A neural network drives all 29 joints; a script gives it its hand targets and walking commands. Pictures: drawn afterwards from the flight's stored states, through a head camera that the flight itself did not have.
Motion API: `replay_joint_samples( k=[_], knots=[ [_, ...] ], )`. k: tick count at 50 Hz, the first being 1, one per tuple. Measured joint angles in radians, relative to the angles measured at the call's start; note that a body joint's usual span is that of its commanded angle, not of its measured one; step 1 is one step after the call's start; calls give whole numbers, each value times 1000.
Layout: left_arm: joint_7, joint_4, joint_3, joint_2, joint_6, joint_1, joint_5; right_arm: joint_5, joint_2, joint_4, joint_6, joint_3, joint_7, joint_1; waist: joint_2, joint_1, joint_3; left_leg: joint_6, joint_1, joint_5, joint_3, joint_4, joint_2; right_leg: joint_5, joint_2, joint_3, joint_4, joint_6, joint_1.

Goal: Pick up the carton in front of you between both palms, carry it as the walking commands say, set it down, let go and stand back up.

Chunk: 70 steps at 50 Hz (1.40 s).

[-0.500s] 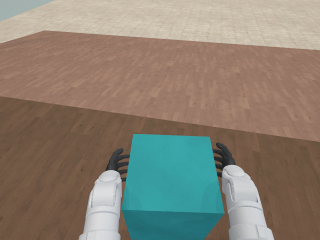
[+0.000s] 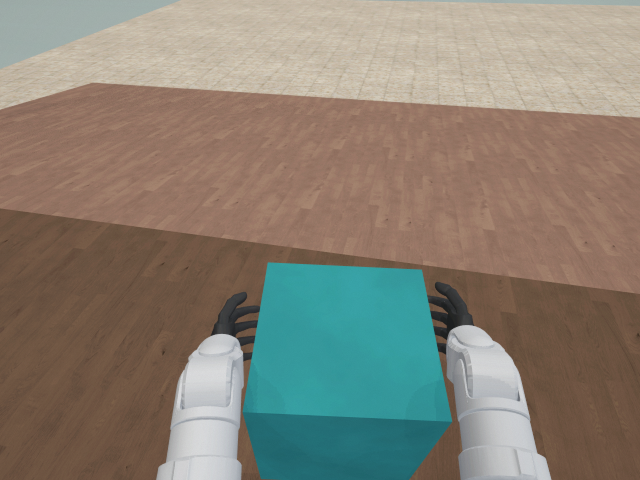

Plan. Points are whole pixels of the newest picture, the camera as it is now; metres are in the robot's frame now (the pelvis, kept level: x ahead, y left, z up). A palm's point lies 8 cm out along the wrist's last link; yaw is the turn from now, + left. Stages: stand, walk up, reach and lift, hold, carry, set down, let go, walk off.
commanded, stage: hold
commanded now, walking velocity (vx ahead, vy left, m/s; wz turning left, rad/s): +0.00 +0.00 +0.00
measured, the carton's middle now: (338, 377) +0.28 +0.00 -0.03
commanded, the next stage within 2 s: carry in 0.26 s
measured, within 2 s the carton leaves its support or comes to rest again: neither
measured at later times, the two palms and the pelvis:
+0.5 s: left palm (242, 309) +0.33 +0.13 +0.07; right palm (470, 310) +0.32 -0.17 +0.07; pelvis +0.02 -0.01 -0.01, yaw -3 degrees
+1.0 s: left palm (273, 207) +0.54 +0.10 +0.09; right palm (450, 212) +0.52 -0.20 +0.08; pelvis +0.26 -0.03 +0.00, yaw -3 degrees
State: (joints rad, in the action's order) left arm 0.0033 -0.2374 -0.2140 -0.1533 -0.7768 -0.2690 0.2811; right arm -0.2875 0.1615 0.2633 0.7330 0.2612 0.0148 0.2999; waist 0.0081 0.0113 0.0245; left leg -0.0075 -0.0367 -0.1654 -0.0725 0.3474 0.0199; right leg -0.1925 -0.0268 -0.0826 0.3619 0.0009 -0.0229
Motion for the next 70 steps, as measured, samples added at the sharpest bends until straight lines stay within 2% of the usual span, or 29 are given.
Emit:
replay_joint_samples(
  k=[15, 18, 19, 21, 23, 25, 29, 32, 35, 36, 38, 41, 43, 48, 52, 54, 56, 58, 60, 65, 70],
  knots=[
    [-9, -39, -52, -15, 19, -57, 16, -28, 16, 29, -15, 56, 11, 54, 1, -11, 2, 3, -48, -13, 10, 45, 4, -12, 2, -8, 46, -6, -51],
    [0, 2, -26, -7, -5, -31, -4, -6, 10, -5, 9, 26, 1, 35, -5, -23, -53, 5, -112, -104, 28, 90, 1, -164, 5, -4, 133, -2, -139],
    [3, 25, -19, -3, -16, -23, -15, 4, 8, -26, 21, 13, -4, 29, -11, -28, -70, 8, -127, -119, 36, 91, -3, -203, 10, 13, 175, -2, -173],
    [13, 75, 0, 9, -42, -16, -45, 23, 6, -82, 53, -13, -17, 22, -32, -35, -90, 8, -148, -97, 47, 87, -20, -201, 18, 70, 208, -2, -212],
    [19, 120, 14, 24, -77, -23, -75, 39, 2, -141, 88, -36, -29, 16, -33, -41, -109, 2, -174, -85, 57, 112, -27, -157, 23, 102, 143, 4, -205],
    [33, 142, 35, 22, -110, -29, -96, 61, -23, -199, 135, -61, -39, -3, -37, -35, -131, 1, -216, -173, 61, 199, -40, -67, 16, 118, 127, 22, -207],
    [80, 221, 92, 7, -219, 2, -119, 126, -72, -291, 263, -81, -50, -34, 0, -15, -168, 10, -326, -250, 135, 338, -47, -90, 36, 142, 73, 38, -177],
    [104, 312, 114, 19, -301, 22, -136, 162, -82, -329, 332, -90, -59, -13, 20, -6, -170, 17, -361, -201, 181, 274, -45, -86, 51, 132, 16, 29, -146],
    [114, 401, 113, 23, -365, 25, -150, 183, -78, -395, 376, -98, -67, -14, 27, -5, -165, 17, -346, -124, 237, 144, -36, -125, 62, 130, 19, 17, -120],
    [114, 430, 106, 20, -382, 27, -152, 185, -70, -419, 389, -98, -71, -16, 24, -6, -165, 18, -326, -102, 255, 96, -33, -154, 63, 128, 48, 12, -118],
    [114, 482, 82, 25, -410, 38, -165, 180, -37, -446, 399, -100, -77, -21, 34, -10, -172, 48, -307, 6, 281, 91, -28, -229, 82, 132, 193, 5, -160],
    [109, 520, 57, 31, -446, 77, -189, 164, -8, -472, 420, -128, -91, -62, 10, -12, -177, 55, -274, -76, 299, 119, -40, -300, 79, 153, 485, 11, -309],
    [110, 529, 59, 14, -462, 94, -189, 166, -21, -512, 450, -146, -96, -98, -19, -7, -172, 46, -231, -94, 291, 77, -51, -299, 74, 177, 545, 15, -399],
    [109, 560, 87, 19, -476, 101, -197, 179, -24, -584, 494, -139, -107, -111, -53, 18, -144, 11, -95, -116, 266, -26, -74, -126, 90, 225, 329, 11, -499],
    [107, 571, 86, 17, -473, 84, -194, 184, -21, -596, 497, -124, -107, -89, -49, 17, -144, -33, -8, -222, 254, 21, -101, 17, 87, 290, 133, 10, -459],
    [106, 546, 90, 13, -462, 64, -188, 186, -29, -589, 494, -111, -106, -76, -55, 8, -148, -41, -39, -301, 233, 193, -138, 78, 78, 322, 160, 57, -438],
    [105, 503, 101, 10, -452, 50, -176, 189, -45, -560, 491, -101, -101, -72, -49, -8, -143, -24, -167, -321, 169, 484, -133, 4, 74, 336, 211, 84, -424],
    [105, 492, 106, 12, -454, 58, -171, 187, -40, -542, 491, -96, -100, -73, -30, -17, -128, -2, -306, -303, 147, 699, -111, -35, 74, 340, 177, 83, -377],
    [106, 508, 103, 15, -456, 77, -174, 179, -16, -542, 484, -88, -99, -79, -15, -25, -111, 8, -413, -233, 158, 755, -108, -32, 72, 339, 111, 72, -318],
    [106, 563, 92, 16, -433, 82, -187, 178, -19, -584, 458, -116, -98, -79, -4, -46, -90, 9, -569, -68, 188, 562, -120, -37, 64, 322, -42, 57, -170],
    [106, 576, 93, 14, -418, 67, -194, 172, -19, -619, 446, -117, -95, -83, -8, -42, -100, 17, -590, 56, 233, 286, -108, -105, 65, 310, -108, 20, -27]
  ],
)
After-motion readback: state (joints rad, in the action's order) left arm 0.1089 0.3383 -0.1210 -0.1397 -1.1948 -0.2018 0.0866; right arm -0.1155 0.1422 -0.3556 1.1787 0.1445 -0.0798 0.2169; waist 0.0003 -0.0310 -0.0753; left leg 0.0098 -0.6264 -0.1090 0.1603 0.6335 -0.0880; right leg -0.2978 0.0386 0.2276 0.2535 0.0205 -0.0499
